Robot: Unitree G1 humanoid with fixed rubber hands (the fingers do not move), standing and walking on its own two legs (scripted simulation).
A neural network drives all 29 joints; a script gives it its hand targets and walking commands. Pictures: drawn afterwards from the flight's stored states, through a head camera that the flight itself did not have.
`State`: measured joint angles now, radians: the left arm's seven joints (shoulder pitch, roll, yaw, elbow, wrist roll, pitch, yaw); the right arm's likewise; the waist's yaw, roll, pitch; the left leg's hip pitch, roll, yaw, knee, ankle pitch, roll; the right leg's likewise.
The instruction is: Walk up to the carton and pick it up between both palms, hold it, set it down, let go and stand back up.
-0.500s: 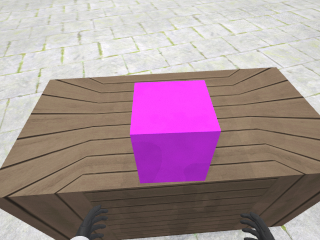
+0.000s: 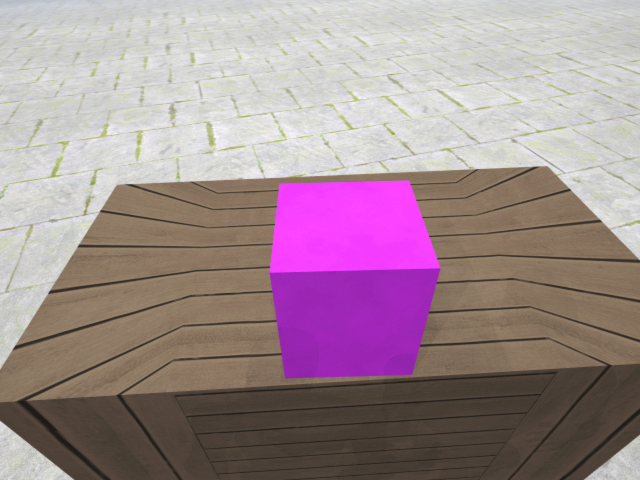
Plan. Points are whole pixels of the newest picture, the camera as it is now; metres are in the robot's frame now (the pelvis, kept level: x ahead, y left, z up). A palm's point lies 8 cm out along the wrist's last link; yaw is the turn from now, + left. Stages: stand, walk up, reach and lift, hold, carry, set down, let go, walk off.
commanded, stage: stand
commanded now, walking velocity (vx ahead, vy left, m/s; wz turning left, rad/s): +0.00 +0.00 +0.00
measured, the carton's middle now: (346, 280) +0.44 +0.00 +0.01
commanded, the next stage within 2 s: none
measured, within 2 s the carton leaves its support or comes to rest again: neither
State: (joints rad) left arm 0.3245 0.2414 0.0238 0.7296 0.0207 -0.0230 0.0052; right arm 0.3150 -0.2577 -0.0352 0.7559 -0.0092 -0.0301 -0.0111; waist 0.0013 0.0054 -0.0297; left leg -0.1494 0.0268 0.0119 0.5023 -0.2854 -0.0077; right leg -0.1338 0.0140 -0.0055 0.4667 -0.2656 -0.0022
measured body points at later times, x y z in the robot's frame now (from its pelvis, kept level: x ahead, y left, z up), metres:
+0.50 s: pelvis -0.06 +0.02 +0.00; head -0.09 +0.02 +0.44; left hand -0.02 +0.27 -0.14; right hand -0.03 -0.25 -0.13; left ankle -0.01 +0.12 -0.74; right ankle +0.00 -0.12 -0.74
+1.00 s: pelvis -0.09 +0.01 -0.01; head -0.10 +0.00 +0.44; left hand -0.07 +0.27 -0.14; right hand -0.07 -0.26 -0.14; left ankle -0.01 +0.12 -0.73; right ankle -0.01 -0.12 -0.73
